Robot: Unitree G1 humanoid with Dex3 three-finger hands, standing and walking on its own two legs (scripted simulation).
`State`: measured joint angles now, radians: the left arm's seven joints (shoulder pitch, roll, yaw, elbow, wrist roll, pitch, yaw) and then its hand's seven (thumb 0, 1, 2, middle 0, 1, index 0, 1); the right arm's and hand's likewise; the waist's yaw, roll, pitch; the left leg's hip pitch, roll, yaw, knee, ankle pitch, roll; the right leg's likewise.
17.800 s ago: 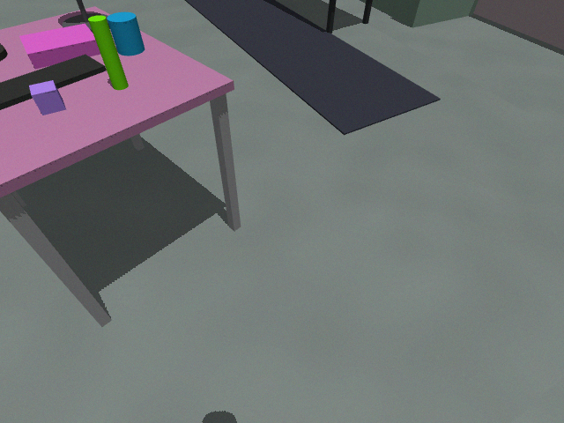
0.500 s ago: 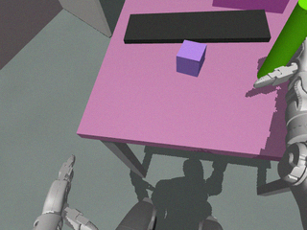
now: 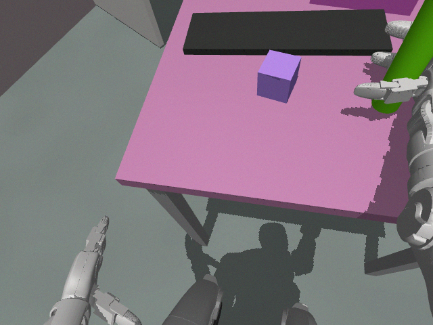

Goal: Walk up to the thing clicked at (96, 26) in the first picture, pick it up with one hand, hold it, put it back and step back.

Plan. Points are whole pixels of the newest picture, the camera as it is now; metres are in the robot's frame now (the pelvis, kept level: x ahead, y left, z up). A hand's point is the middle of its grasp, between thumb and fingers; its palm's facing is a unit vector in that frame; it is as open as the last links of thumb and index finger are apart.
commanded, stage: close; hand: right
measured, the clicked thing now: (411, 59) +0.56 -0.17 +0.13
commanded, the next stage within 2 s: settle in 0.14 s
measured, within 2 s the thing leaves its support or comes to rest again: leaves its support in 0.40 s
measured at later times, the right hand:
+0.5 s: hand (400, 59) +0.57 -0.16 +0.12, palm faces +0.07 +1.00 -0.01, open 6.0 cm
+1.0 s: hand (415, 26) +0.58 -0.15 +0.17, palm faces +0.05 +1.00 +0.01, open 5.9 cm
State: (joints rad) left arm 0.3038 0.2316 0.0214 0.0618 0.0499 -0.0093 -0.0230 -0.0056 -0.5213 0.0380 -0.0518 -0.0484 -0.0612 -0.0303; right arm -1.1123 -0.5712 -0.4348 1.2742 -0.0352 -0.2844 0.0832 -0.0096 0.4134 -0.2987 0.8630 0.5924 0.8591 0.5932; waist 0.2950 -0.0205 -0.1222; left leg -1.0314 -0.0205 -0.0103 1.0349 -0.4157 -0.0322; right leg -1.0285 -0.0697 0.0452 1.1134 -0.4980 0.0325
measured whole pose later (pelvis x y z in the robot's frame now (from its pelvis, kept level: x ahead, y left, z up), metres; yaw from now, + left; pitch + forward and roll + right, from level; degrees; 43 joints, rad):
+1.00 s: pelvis +0.02 +0.00 +0.03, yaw +0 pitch +21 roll +2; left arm 0.26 0.23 0.00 0.19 0.02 -0.03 -0.02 -0.01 -0.52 0.04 -0.06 -0.06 -0.07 -0.04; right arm -1.17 -0.56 -0.39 1.29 -0.01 -0.20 0.10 -0.02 -0.06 -1.21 1.05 1.11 0.97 1.13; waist 0.26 -0.03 -0.12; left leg -0.87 -0.01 -0.02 0.89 -0.38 -0.03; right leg -0.87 -0.06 0.03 0.96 -0.46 0.03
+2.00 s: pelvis +0.02 +0.00 +0.07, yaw -2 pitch +4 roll +0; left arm 0.34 0.24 0.07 0.39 -0.03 -0.07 0.04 -0.01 -0.52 0.03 -0.05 -0.05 -0.06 -0.03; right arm -0.62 -0.31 -0.25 0.44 0.17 0.21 0.15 -0.02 -0.10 -1.15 1.02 1.13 0.94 1.15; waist 0.02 -0.03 -0.10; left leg -0.42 0.03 -0.02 0.68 -0.32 -0.03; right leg -0.39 -0.02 0.02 0.67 -0.35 0.03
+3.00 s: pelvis +0.00 +0.01 +0.07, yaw -3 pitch -2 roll +0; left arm 0.25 0.24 0.09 0.61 -0.04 -0.18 0.04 -0.01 -0.54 0.04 -0.05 -0.05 -0.05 -0.04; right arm -0.40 -0.32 -0.31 -0.02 0.23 0.52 0.20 -0.02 -0.11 -1.15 1.02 1.12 0.94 1.16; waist 0.00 -0.07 -0.06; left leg -0.29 0.04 0.00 0.60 -0.28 -0.03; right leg -0.26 -0.02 0.03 0.59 -0.30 0.03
